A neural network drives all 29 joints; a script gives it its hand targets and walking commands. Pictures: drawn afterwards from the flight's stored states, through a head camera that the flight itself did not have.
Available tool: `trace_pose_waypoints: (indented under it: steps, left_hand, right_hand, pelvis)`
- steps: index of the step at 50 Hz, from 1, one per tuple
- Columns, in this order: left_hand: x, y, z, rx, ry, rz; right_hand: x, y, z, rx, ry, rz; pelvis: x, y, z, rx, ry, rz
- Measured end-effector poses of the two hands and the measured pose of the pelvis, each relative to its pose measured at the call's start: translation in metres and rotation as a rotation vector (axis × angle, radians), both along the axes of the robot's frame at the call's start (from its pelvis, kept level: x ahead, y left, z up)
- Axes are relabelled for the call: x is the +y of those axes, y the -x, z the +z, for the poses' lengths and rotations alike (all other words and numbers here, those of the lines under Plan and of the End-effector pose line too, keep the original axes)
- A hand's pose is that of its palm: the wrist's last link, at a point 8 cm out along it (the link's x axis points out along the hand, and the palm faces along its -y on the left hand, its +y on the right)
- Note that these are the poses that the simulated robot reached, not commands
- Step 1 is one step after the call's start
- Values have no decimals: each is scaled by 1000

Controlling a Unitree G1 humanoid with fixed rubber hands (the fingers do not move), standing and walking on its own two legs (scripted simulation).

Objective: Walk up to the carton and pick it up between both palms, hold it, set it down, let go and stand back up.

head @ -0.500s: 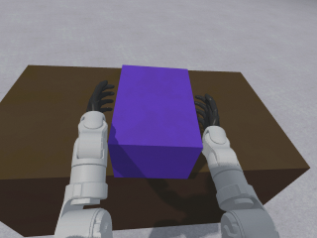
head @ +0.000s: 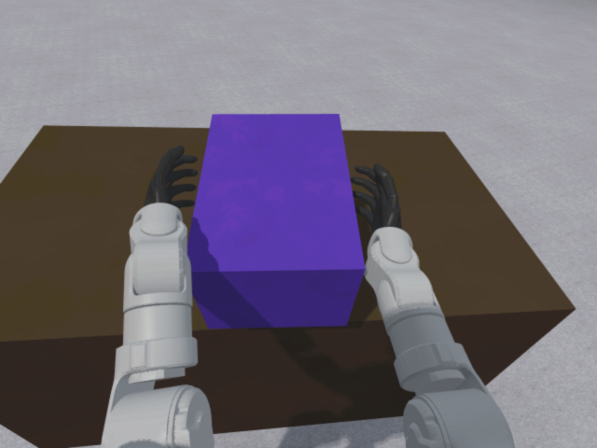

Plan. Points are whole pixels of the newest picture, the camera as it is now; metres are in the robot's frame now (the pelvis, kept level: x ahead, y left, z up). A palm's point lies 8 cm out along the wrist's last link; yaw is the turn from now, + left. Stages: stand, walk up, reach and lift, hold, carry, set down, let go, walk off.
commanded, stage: reach and lift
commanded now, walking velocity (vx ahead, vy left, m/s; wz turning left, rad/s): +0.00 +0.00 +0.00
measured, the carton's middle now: (276, 216) +0.42 -0.01 +0.08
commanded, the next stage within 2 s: hold in 0.56 s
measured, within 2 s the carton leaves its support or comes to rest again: neither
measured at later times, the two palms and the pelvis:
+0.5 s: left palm (160, 203) +0.37 +0.14 +0.16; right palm (384, 219) +0.35 -0.15 +0.14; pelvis -0.01 +0.00 +0.00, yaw +0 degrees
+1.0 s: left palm (130, 222) +0.33 +0.17 +0.17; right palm (373, 224) +0.33 -0.12 +0.16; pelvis -0.01 +0.00 +0.00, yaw +2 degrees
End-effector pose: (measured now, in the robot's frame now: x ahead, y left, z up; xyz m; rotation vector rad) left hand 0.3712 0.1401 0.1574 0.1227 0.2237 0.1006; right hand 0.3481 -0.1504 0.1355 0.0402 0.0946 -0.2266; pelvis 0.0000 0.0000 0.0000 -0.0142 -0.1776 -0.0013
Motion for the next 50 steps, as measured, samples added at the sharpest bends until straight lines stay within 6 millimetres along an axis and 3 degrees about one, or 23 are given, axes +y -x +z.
trace_pose_waypoints:
  steps: [18,32,41,45,50]
  left_hand:
    - [6,12,6,-6,-5,4]
    - [2,-5,12,-13,4,6]
    - [20,25,20,-54,23,58]
    - [28,39,18,-40,24,75]
    - [27,43,16,-16,9,72]
  right_hand:
    - [6,9,5,-32,12,8]
    - [0,-10,18,-65,18,15]
    - [18,7,29,-108,13,59]
    - [26,16,27,-93,12,76]
    - [25,21,20,-68,14,77]
  pelvis:
    - [6,7,-1,-33,2,1]
    - [1,0,1,-2,1,9]
    - [-1,-6,-1,-59,9,17]
    - [-2,-1,-1,-82,5,26]
    - [-3,11,-1,-78,-6,29]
